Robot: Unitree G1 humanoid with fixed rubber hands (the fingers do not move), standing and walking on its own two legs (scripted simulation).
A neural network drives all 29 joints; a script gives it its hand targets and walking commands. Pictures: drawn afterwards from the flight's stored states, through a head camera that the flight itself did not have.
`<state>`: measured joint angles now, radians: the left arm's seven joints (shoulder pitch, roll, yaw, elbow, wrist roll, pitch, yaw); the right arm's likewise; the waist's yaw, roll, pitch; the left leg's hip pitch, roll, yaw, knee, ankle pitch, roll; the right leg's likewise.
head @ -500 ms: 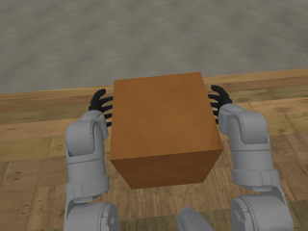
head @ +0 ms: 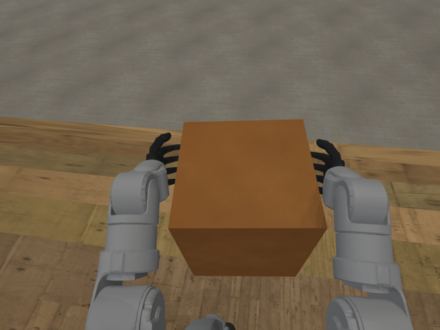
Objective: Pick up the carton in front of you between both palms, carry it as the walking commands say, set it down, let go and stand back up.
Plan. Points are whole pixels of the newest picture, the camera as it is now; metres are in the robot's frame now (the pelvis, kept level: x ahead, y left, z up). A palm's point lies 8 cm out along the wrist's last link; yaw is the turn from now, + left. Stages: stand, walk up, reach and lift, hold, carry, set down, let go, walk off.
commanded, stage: carry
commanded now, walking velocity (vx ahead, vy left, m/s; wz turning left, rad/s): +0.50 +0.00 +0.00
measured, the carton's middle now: (243, 204) +0.34 +0.02 +0.02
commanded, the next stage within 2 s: none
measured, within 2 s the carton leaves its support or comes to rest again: neither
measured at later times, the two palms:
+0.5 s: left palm (206, 107) +0.73 +0.15 -0.07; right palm (303, 102) +0.76 -0.14 -0.06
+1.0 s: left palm (229, 76) +1.14 +0.11 -0.23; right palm (297, 82) +1.11 -0.18 -0.23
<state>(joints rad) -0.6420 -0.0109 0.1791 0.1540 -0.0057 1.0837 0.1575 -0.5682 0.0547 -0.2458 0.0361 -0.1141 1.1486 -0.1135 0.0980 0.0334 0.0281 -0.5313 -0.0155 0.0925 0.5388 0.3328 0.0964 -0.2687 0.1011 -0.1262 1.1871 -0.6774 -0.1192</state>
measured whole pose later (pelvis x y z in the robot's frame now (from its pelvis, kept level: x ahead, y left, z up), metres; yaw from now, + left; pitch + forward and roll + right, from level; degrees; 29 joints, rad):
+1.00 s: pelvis +0.78 +0.00 -0.31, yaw +0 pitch +4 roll +1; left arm -0.53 -0.06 0.24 0.10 0.10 1.08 0.11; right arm -0.57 -0.01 -0.11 0.18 0.02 1.08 -0.18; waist -0.14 0.01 -0.01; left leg -0.39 -0.13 0.06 0.85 -0.53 0.14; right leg -0.73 -0.02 0.05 1.10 -0.18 -0.04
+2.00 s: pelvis +1.58 -0.03 -0.66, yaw +1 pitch +2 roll +0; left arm -0.55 -0.05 0.18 0.08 0.10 1.08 0.14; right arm -0.61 -0.02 -0.16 0.19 0.00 1.06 -0.14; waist 0.05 -0.02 -0.06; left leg -0.48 -0.06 0.03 1.62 -0.62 0.06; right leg -0.44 0.07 -0.09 0.65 -0.28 -0.12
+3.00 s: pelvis +2.34 -0.03 -0.90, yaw +1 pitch +6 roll +1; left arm -0.52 -0.04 0.17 0.05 0.01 1.07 0.16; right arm -0.53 0.05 -0.20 0.05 -0.07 1.08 -0.15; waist 0.11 0.01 0.03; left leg -0.80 0.05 0.00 1.17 -0.38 0.02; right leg -0.37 0.05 -0.09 0.62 -0.36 -0.10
